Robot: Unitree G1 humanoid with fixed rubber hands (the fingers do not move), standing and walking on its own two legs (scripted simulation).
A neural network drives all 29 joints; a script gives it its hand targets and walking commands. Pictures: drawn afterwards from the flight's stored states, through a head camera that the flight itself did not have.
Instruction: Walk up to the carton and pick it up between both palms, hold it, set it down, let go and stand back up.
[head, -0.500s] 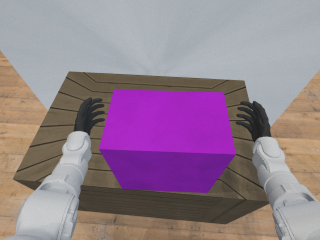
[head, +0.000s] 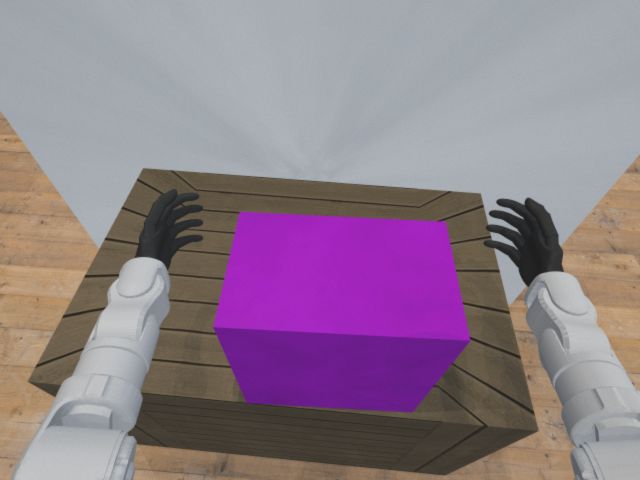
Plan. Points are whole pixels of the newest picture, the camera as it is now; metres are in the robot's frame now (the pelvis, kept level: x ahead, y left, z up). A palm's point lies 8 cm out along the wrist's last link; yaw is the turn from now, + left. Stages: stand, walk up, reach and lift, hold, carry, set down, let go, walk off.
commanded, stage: set down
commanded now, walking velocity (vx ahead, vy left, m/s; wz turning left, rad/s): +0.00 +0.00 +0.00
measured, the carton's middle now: (335, 322) +0.37 -0.01 -0.07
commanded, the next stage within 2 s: none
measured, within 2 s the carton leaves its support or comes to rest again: neither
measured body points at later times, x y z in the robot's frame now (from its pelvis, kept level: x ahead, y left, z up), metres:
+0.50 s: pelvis +0.01 +0.01 +0.01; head +0.02 +0.01 +0.46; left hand +0.37 +0.23 +0.07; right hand +0.35 -0.26 +0.07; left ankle +0.01 +0.14 -0.74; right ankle +0.00 -0.10 -0.74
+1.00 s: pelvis +0.01 +0.01 +0.01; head +0.01 +0.01 +0.46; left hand +0.28 +0.23 +0.01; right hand +0.26 -0.25 +0.01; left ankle +0.01 +0.14 -0.74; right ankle +0.00 -0.10 -0.74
